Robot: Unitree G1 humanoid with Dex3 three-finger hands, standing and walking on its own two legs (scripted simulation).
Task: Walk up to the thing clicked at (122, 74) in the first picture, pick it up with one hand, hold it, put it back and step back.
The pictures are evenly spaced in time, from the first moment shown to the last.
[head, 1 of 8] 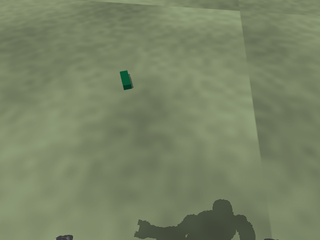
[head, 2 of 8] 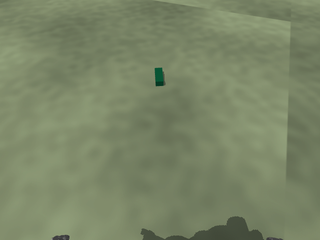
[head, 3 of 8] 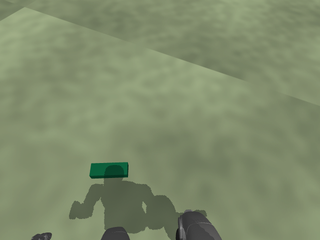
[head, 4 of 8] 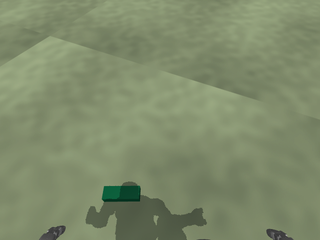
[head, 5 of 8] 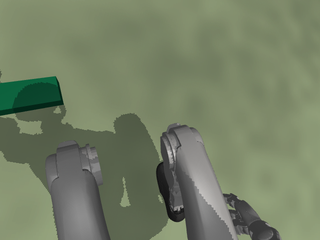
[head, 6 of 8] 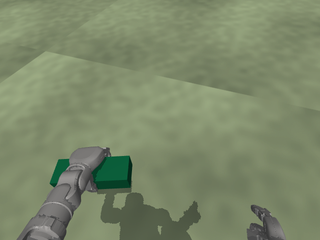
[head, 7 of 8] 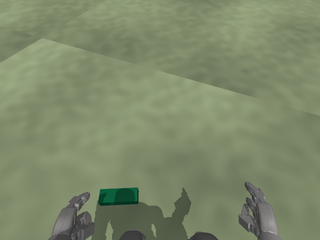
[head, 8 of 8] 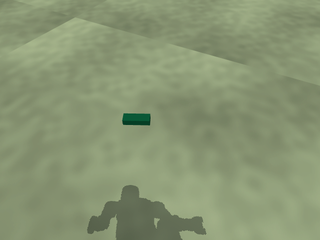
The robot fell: no
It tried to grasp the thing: yes
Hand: left
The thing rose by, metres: 0.68
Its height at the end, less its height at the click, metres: +0.00
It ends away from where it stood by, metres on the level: 0.02
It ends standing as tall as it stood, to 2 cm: yes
